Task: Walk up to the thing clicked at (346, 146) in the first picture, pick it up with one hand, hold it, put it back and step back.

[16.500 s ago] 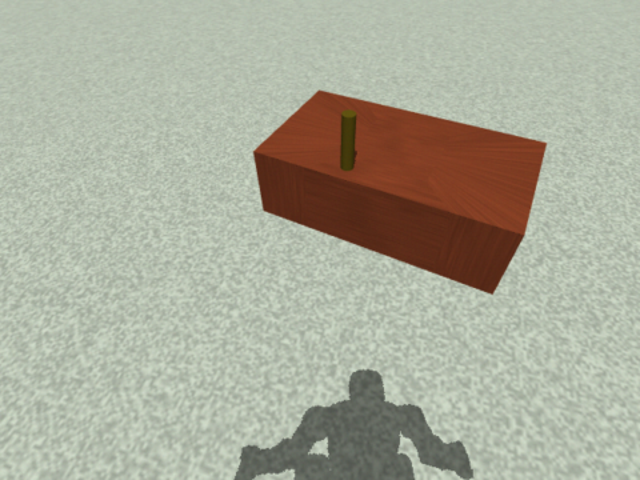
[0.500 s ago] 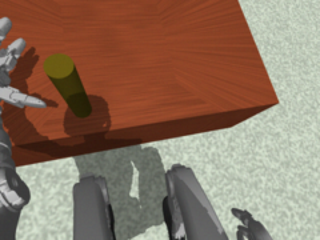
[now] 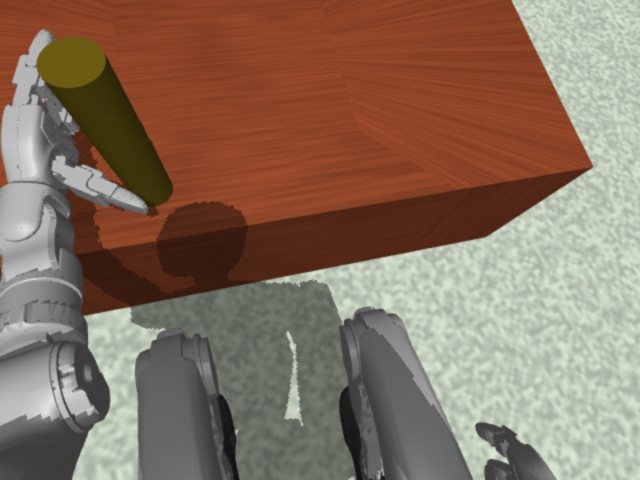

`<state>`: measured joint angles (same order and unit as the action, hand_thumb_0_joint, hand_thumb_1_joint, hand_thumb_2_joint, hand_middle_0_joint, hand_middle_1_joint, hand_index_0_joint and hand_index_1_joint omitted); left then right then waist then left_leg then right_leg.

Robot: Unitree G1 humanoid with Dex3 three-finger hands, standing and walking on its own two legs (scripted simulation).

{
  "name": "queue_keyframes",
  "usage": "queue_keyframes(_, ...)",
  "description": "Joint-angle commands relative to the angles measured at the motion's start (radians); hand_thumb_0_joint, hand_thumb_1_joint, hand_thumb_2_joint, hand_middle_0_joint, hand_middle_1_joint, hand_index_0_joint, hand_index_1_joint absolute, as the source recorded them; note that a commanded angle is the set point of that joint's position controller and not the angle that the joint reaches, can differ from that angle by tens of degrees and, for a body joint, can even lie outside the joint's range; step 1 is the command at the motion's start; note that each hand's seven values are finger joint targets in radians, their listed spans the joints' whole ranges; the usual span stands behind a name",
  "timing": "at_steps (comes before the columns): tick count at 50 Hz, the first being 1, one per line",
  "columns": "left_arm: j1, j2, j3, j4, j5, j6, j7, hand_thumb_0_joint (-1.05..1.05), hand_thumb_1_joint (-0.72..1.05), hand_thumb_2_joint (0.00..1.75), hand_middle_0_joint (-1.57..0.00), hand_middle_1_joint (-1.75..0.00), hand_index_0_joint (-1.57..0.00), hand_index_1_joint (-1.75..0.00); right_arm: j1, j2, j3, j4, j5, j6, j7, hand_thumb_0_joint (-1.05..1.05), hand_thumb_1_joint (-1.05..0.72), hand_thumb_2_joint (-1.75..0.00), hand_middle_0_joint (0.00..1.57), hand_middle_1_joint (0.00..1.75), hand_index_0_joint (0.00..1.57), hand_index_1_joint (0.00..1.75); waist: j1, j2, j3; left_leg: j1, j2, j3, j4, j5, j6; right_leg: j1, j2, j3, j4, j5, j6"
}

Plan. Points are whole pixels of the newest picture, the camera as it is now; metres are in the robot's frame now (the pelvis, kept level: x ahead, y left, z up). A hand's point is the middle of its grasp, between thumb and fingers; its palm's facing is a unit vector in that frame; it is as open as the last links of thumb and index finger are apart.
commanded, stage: close in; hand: left
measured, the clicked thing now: (122, 141) +0.51 +0.18 +0.02
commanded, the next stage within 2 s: rest palm in 0.02 s
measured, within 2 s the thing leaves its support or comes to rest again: leaves its support in 1.34 s
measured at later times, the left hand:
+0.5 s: hand (111, 145) +0.50 +0.19 +0.02, palm faces -0.01 -1.00 -0.01, open 15.1 cm
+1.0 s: hand (113, 138) +0.51 +0.19 +0.02, palm faces +0.00 -1.00 -0.02, open 8.2 cm
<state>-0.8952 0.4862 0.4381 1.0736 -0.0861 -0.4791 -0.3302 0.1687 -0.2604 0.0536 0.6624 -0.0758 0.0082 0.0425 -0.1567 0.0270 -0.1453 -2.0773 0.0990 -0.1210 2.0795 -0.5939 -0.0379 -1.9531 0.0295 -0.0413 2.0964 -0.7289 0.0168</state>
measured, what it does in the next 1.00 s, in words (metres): stands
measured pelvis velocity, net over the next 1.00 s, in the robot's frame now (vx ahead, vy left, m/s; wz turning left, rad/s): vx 0.01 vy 0.00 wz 0.00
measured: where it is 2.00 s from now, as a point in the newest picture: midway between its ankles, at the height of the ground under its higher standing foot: (296, 467)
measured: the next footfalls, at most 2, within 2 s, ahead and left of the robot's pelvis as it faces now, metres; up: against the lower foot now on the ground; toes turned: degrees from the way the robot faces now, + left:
none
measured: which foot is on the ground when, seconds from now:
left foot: down 0.00-1.00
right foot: down 0.00-1.00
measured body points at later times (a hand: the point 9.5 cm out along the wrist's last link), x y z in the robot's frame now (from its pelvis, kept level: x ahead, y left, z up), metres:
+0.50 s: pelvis +0.01 +0.00 +0.01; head +0.21 +0.03 +0.41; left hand +0.50 +0.24 +0.03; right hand +0.12 -0.26 -0.11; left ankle +0.10 +0.15 -0.39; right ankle +0.08 -0.12 -0.39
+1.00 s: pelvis +0.01 +0.00 +0.01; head +0.21 +0.03 +0.41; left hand +0.51 +0.24 +0.03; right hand +0.10 -0.27 -0.12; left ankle +0.10 +0.15 -0.39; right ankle +0.08 -0.12 -0.39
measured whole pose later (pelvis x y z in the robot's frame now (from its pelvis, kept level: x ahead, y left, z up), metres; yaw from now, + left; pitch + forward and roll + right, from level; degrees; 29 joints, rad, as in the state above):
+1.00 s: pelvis +0.01 +0.00 +0.01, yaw +0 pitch +34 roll -4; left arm -0.86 0.42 0.37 0.98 -0.09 -0.47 -0.24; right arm 0.17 -0.26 0.03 0.65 -0.06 0.04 0.04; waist -0.13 0.01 -0.14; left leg -2.04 0.10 -0.11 2.05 -0.61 -0.04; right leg -1.92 0.03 -0.04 2.07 -0.74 0.01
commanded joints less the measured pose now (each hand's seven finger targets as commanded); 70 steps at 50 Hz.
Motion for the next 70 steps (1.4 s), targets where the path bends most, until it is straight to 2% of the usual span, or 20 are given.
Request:
queue_keyframes(1, -0.317, 0.199, 0.017, -0.221, -0.034, -0.059, 0.020, 0.00, -0.53, 0.00, -0.05, 0.00, -0.08, 0.00, 0.142, -0.192, -0.072, -0.061, 0.007, -0.010, -0.009, 0.00, -0.90, -0.89, 0.20, 0.30, 0.20, 0.30, -0.001, 0.071, -0.596, 0.430, -0.031, 0.066, -0.198, 0.015, 0.062, 0.299, 0.016, -0.016, -0.329, 0.149, -0.041)
queue_keyframes(5, -0.347, 0.173, -0.019, -0.291, -0.028, -0.068, 0.034, 0.00, -0.53, 0.00, -0.06, 0.00, -0.08, 0.00, 0.134, -0.187, -0.082, -0.058, 0.008, -0.010, -0.010, 0.00, -0.90, -0.89, 0.20, 0.30, 0.20, 0.30, 0.006, 0.123, -0.645, 0.500, -0.029, 0.066, -0.203, 0.034, 0.057, 0.287, 0.020, -0.017, -0.318, 0.170, -0.048)
queue_keyframes(6, -0.335, 0.185, -0.001, -0.294, -0.027, -0.067, 0.044, 0.00, -0.54, 0.00, -0.06, 0.00, -0.08, 0.00, 0.144, -0.191, -0.087, -0.055, 0.006, -0.010, -0.011, 0.00, -0.90, -0.90, 0.20, 0.30, 0.20, 0.30, 0.015, 0.115, -0.674, 0.511, -0.029, 0.069, -0.192, 0.064, 0.059, 0.310, 0.019, -0.012, -0.320, 0.200, -0.045)
queue_keyframes(10, -0.323, 0.133, -0.037, -0.334, -0.034, -0.075, 0.059, 0.00, -0.50, 0.00, -0.10, 0.00, -0.10, 0.00, 0.136, -0.189, -0.090, -0.048, 0.010, -0.009, -0.012, 0.00, -0.89, -0.90, 0.20, 0.30, 0.20, 0.30, 0.013, 0.141, -0.645, 0.550, -0.026, 0.060, -0.216, 0.053, 0.054, 0.266, 0.019, -0.029, -0.309, 0.189, -0.053)
queue_keyframes(11, -0.313, 0.147, -0.020, -0.343, -0.034, -0.077, 0.064, 0.00, -0.48, 0.00, -0.11, 0.00, -0.11, 0.00, 0.133, -0.190, -0.092, -0.046, 0.009, -0.008, -0.013, 0.00, -0.89, -0.90, 0.20, 0.30, 0.20, 0.30, 0.024, 0.133, -0.668, 0.561, -0.025, 0.061, -0.206, 0.072, 0.056, 0.277, 0.020, -0.028, -0.305, 0.205, -0.051)
queue_keyframes(15, -0.303, 0.132, -0.043, -0.368, -0.031, -0.078, 0.074, 0.00, -0.35, 0.13, -0.36, -0.21, -0.36, -0.20, 0.125, -0.188, -0.096, -0.053, 0.012, -0.006, -0.014, 0.00, -0.89, -0.89, 0.20, 0.30, 0.20, 0.30, 0.024, 0.129, -0.664, 0.566, -0.026, 0.062, -0.221, 0.071, 0.057, 0.285, 0.020, -0.026, -0.318, 0.204, -0.051)
queue_keyframes(16, -0.312, 0.110, -0.062, -0.379, -0.032, -0.077, 0.075, 0.00, -0.33, 0.14, -0.37, -0.23, -0.38, -0.22, 0.121, -0.183, -0.097, -0.052, 0.012, -0.007, -0.015, 0.00, -0.89, -0.89, 0.20, 0.30, 0.20, 0.30, 0.012, 0.130, -0.667, 0.568, -0.026, 0.062, -0.223, 0.064, 0.058, 0.288, 0.018, -0.024, -0.322, 0.200, -0.050)
queue_keyframes(20, -0.267, 0.116, -0.049, -0.364, -0.035, -0.065, 0.080, 0.00, -0.31, 0.17, -0.46, -0.30, -0.47, -0.28, 0.124, -0.186, -0.098, -0.053, 0.016, -0.004, -0.017, 0.00, -0.89, -0.89, 0.20, 0.30, 0.20, 0.30, 0.021, 0.100, -0.661, 0.570, -0.026, 0.059, -0.228, 0.081, 0.062, 0.303, 0.018, -0.025, -0.332, 0.213, -0.047)
queue_keyframes(23, -0.256, 0.112, -0.045, -0.365, -0.036, -0.056, 0.085, 0.00, -0.23, 0.23, -0.52, -0.35, -0.52, -0.33, 0.135, -0.184, -0.099, -0.049, 0.015, 0.000, -0.016, 0.00, -0.89, -0.89, 0.20, 0.30, 0.20, 0.30, 0.030, 0.095, -0.698, 0.597, -0.026, 0.063, -0.211, 0.164, 0.067, 0.344, 0.019, -0.024, -0.326, 0.291, -0.044)
queue_keyframes(30, -0.244, 0.076, -0.071, -0.312, -0.031, -0.051, 0.087, 0.00, -0.13, 0.32, -0.63, -0.46, -0.64, -0.44, 0.126, -0.177, -0.094, -0.048, 0.017, 0.004, -0.014, 0.00, -0.89, -0.89, 0.20, 0.30, 0.20, 0.30, 0.017, 0.097, -0.610, 0.586, -0.022, 0.052, -0.231, 0.120, 0.066, 0.280, 0.021, -0.033, -0.326, 0.246, -0.052)
queue_keyframes(32, -0.294, 0.118, -0.046, -0.351, -0.028, -0.063, 0.093, 0.00, -0.07, 0.35, -0.67, -0.49, -0.68, -0.47, 0.138, -0.181, -0.094, -0.046, 0.015, 0.005, -0.012, 0.00, -0.89, -0.89, 0.20, 0.30, 0.20, 0.30, 0.020, 0.117, -0.635, 0.596, -0.022, 0.045, -0.229, 0.133, 0.062, 0.277, 0.021, -0.039, -0.308, 0.255, -0.055)
queue_keyframes(43, -0.333, 0.118, -0.057, -0.292, -0.019, -0.065, 0.092, 0.00, 0.11, 0.57, -0.92, -0.75, -0.94, -0.73, 0.143, -0.184, -0.090, -0.054, 0.010, 0.010, -0.015, 0.00, -0.90, -0.89, 0.20, 0.30, 0.20, 0.30, 0.003, 0.119, -0.650, 0.588, -0.026, 0.056, -0.229, 0.080, 0.062, 0.281, 0.020, -0.036, -0.322, 0.210, -0.050)
queue_keyframes(45, -0.348, 0.163, -0.030, -0.308, -0.022, -0.065, 0.100, 0.00, 0.14, 0.61, -0.97, -0.79, -0.98, -0.77, 0.142, -0.187, -0.087, -0.059, 0.015, 0.012, -0.016, 0.00, -0.89, -0.89, 0.20, 0.30, 0.20, 0.30, 0.020, 0.121, -0.653, 0.571, -0.027, 0.059, -0.233, 0.069, 0.060, 0.288, 0.019, -0.032, -0.319, 0.197, -0.052)
queue_keyframes(49, -0.323, 0.130, -0.042, -0.283, -0.019, -0.057, 0.104, 0.00, 0.18, 0.69, -1.08, -0.89, -1.08, -0.87, 0.150, -0.184, -0.087, -0.051, 0.016, 0.017, -0.015, 0.00, -0.89, -0.89, 0.20, 0.30, 0.20, 0.30, 0.012, 0.117, -0.653, 0.584, -0.025, 0.054, -0.234, 0.085, 0.061, 0.283, 0.017, -0.037, -0.314, 0.213, -0.051)
queue_keyframes(53, -0.307, 0.128, -0.035, -0.271, -0.024, -0.064, 0.101, 0.00, 0.29, 0.88, -1.13, -1.08, -1.15, -1.06, 0.150, -0.184, -0.088, -0.051, 0.015, 0.017, -0.017, 0.00, -0.88, -0.89, 0.20, 0.30, 0.20, 0.30, 0.008, 0.086, -0.637, 0.529, -0.027, 0.065, -0.209, 0.098, 0.068, 0.305, 0.021, -0.029, -0.318, 0.230, -0.046)
queue_keyframes(56, -0.326, 0.171, -0.026, -0.305, -0.016, -0.068, 0.101, 0.00, 0.35, 1.06, -1.21, -1.22, -1.22, -1.21, 0.157, -0.178, -0.088, -0.053, 0.016, 0.020, -0.017, 0.00, -0.88, -0.89, 0.20, 0.30, 0.20, 0.30, 0.018, 0.073, -0.677, 0.518, -0.027, 0.075, -0.207, 0.103, 0.071, 0.366, 0.021, -0.008, -0.342, 0.231, -0.039)
queue_keyframes(62, -0.387, 0.183, -0.032, -0.410, -0.009, -0.053, 0.114, 0.00, 0.31, 1.14, -1.27, -1.31, -1.29, -1.30, 0.158, -0.179, -0.092, -0.055, 0.017, 0.027, -0.019, 0.00, -0.89, -0.90, 0.20, 0.30, 0.20, 0.30, 0.025, 0.171, -0.734, 0.646, -0.021, 0.060, -0.252, 0.107, 0.062, 0.328, 0.022, -0.027, -0.337, 0.232, -0.052)
queue_keyframes(66, -0.420, 0.202, -0.020, -0.490, -0.035, -0.046, 0.131, 0.00, 0.26, 1.20, -1.33, -1.39, -1.35, -1.38, 0.152, -0.177, -0.095, -0.068, 0.029, 0.024, -0.027, 0.00, -0.89, -0.90, 0.20, 0.30, 0.20, 0.30, 0.022, 0.145, -0.756, 0.643, -0.024, 0.058, -0.285, 0.078, 0.064, 0.393, 0.020, -0.013, -0.385, 0.212, -0.046)
queue_keyframes(69, -0.409, 0.214, -0.018, -0.529, -0.039, -0.031, 0.139, 0.00, 0.20, 1.20, -1.33, -1.40, -1.35, -1.40, 0.174, -0.178, -0.100, -0.057, 0.033, 0.019, -0.037, 0.00, -0.90, -0.90, 0.20, 0.30, 0.20, 0.30, 0.022, 0.152, -0.804, 0.716, -0.022, 0.059, -0.294, 0.164, 0.071, 0.436, 0.020, -0.009, -0.408, 0.289, -0.043)
queue_keyframes(70, -0.400, 0.190, -0.040, -0.505, -0.037, -0.023, 0.138, 0.00, 0.18, 1.21, -1.33, -1.41, -1.35, -1.41, 0.174, -0.175, -0.098, -0.039, 0.033, 0.020, -0.037, 0.00, -0.90, -0.90, 0.20, 0.30, 0.20, 0.30, 0.016, 0.169, -0.768, 0.733, -0.021, 0.051, -0.312, 0.147, 0.068, 0.403, 0.018, -0.015, -0.405, 0.272, -0.047)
